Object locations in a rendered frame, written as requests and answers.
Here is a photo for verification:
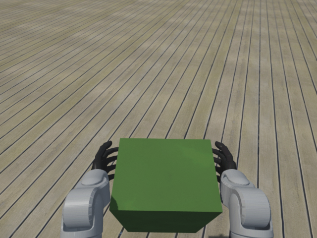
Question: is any carton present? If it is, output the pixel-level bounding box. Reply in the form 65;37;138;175
109;138;223;233

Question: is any left robot hand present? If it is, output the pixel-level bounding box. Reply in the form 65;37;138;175
91;141;119;181

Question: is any right robot hand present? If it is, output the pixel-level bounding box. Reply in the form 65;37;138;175
212;141;237;183

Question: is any left robot forearm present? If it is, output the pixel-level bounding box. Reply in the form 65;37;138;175
60;169;110;238

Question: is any right robot forearm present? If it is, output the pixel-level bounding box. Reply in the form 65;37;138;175
219;169;274;238

